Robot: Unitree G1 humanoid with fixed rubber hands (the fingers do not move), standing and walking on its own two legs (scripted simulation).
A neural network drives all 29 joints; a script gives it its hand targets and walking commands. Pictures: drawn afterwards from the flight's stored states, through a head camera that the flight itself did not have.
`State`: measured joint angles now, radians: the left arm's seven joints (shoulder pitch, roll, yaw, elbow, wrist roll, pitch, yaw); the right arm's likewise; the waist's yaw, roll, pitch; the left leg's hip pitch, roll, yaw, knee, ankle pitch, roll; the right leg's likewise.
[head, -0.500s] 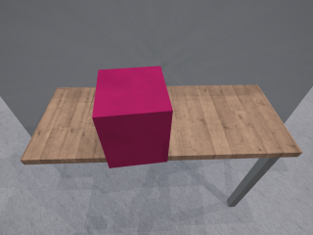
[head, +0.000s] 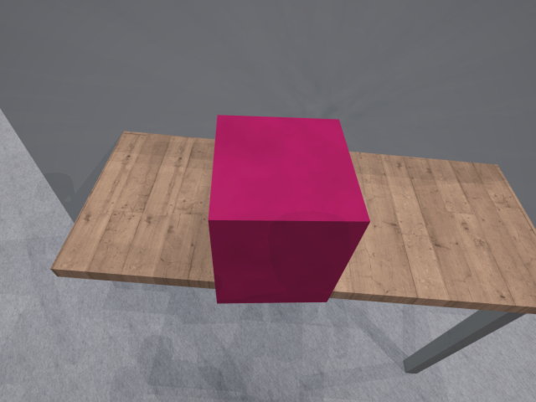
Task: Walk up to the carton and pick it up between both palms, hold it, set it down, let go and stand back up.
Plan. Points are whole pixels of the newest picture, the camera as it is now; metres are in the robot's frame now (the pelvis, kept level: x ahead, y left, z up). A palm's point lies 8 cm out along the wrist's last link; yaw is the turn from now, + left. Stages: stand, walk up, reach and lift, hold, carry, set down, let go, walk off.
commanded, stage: walk up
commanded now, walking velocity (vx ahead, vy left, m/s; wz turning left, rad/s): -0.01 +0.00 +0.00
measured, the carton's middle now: (275, 214) +0.43 +0.00 +0.02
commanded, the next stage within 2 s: stand in 1.28 s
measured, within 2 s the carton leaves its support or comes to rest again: neither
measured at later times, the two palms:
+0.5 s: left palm out of the picture -0.13 +0.17 -0.11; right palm out of the picture -0.05 -0.23 -0.14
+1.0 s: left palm out of the picture -0.04 +0.23 -0.14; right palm out of the picture -0.04 -0.17 -0.14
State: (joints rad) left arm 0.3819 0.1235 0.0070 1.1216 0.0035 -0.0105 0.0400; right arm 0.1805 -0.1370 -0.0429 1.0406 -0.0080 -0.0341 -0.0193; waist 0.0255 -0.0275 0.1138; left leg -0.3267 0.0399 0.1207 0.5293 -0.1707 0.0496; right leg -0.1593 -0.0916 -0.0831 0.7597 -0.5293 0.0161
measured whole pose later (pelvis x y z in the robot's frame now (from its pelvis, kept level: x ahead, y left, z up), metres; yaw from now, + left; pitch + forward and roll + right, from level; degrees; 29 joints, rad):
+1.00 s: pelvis +0.00 +0.02 +0.01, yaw +1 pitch +0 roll -1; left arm 0.34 0.14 0.02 1.13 0.01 -0.01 0.02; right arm 0.36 -0.07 0.02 1.14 -0.02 -0.05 -0.05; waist -0.01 -0.01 0.03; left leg -0.08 0.02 0.09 0.41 -0.34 0.02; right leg -0.31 -0.04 -0.10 0.64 -0.38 0.00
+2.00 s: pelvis +0.00 +0.02 +0.01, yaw +1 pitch -2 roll -1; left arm 0.33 0.11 0.00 1.19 0.00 0.00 0.03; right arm 0.41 -0.07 0.03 1.17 -0.01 -0.02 -0.04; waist 0.01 0.00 0.04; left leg -0.02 0.02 0.10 0.36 -0.32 0.01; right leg -0.22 -0.04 -0.09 0.38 -0.13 0.01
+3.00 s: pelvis +0.02 +0.04 +0.01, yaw +1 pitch -1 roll -1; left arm 0.31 0.09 0.00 1.21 0.01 -0.01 0.04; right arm 0.42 -0.06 0.02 1.16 -0.01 -0.03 -0.05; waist 0.00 0.01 0.04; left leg 0.00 0.00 0.10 0.37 -0.35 0.04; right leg -0.21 -0.06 -0.08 0.42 -0.17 0.04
